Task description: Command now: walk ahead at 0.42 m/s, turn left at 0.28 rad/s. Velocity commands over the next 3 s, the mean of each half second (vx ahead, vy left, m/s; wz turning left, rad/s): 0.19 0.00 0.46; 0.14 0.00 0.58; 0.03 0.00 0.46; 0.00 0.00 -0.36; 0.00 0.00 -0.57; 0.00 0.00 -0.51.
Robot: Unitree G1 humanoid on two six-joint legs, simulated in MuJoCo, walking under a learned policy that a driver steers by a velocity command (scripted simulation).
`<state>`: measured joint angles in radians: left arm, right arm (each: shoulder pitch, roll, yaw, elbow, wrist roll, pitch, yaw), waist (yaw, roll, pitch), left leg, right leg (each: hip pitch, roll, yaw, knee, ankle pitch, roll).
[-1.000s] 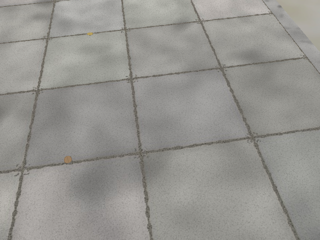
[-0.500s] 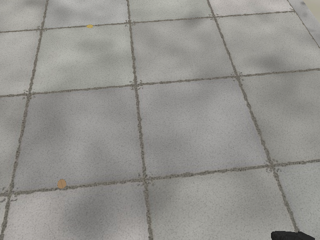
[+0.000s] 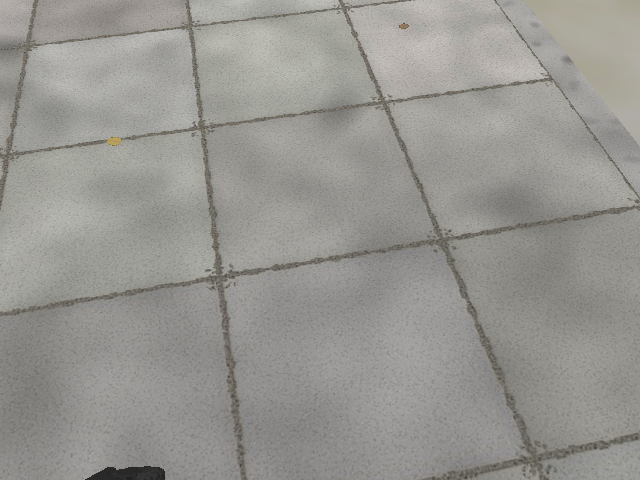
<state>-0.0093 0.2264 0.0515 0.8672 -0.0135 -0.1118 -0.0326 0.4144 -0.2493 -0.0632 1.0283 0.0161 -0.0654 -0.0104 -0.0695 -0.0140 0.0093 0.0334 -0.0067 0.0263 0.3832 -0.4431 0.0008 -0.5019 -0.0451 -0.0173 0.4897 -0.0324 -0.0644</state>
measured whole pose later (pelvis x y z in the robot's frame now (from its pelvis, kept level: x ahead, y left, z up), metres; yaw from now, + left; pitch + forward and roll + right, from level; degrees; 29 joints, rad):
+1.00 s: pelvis +0.25 +0.02 +0.01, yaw +34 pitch +3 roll +0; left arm 0.11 0.27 0.07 0.81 0.03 -0.04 0.02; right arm 0.19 -0.32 -0.10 0.64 0.01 0.03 -0.03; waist -0.01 0.04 0.01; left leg -0.51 -0.10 -0.11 1.00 -0.49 -0.01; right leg -0.34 -0.01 0.00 0.50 -0.21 -0.01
